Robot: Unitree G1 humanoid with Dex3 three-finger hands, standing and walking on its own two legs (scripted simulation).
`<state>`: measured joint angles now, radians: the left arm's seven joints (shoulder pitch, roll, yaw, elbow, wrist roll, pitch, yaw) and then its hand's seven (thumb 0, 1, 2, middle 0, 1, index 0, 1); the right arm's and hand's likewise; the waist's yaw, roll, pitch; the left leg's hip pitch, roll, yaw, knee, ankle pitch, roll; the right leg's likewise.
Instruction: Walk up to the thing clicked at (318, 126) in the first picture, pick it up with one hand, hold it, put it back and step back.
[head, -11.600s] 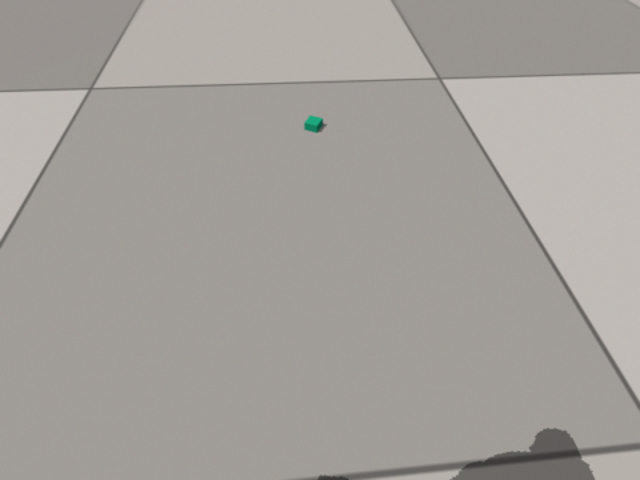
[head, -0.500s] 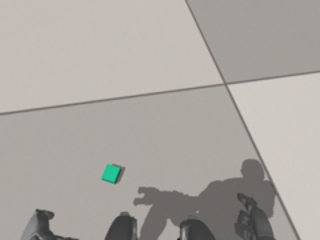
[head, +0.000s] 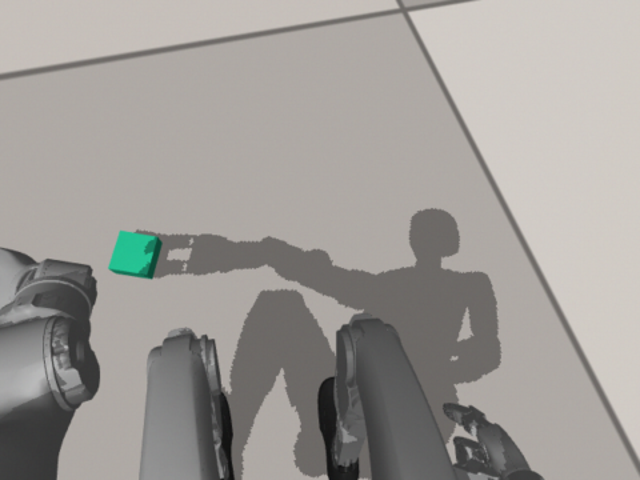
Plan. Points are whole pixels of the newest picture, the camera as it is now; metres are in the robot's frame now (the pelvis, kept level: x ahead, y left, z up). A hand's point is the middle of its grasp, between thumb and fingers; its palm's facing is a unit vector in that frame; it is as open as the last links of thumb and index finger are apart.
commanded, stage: rise first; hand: left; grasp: from above
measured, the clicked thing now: (136, 255) +0.50 +0.29 -0.45
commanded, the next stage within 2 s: none
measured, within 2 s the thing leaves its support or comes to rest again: neither
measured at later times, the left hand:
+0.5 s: hand (83, 259) +0.44 +0.31 -0.24, palm faces -0.06 -0.45 -0.89, open 13.6 cm
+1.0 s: hand (94, 263) +0.45 +0.32 -0.30, palm faces -0.02 -0.46 -0.89, open 13.7 cm
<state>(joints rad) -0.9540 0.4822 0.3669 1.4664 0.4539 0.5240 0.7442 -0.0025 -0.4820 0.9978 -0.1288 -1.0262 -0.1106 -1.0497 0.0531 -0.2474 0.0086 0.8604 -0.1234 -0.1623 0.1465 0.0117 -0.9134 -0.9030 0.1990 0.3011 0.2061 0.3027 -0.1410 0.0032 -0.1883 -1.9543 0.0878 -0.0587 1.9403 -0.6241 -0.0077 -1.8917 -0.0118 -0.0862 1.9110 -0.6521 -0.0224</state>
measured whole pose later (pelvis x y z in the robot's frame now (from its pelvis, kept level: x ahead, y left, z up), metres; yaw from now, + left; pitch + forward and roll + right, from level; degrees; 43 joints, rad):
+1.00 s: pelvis +0.00 +0.01 -0.13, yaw -5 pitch +35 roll -7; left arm -1.24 0.79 0.51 1.67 0.55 0.52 0.70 0.00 -0.47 0.97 -0.11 -1.06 -0.11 -1.07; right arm 0.10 -0.33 0.06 0.84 -0.12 -0.17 0.35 0.01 -0.92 -0.90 0.19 0.30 0.20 0.30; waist -0.23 0.01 0.05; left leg -2.32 0.11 -0.13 2.38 -0.69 0.01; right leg -2.24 0.01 -0.12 2.30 -0.68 -0.01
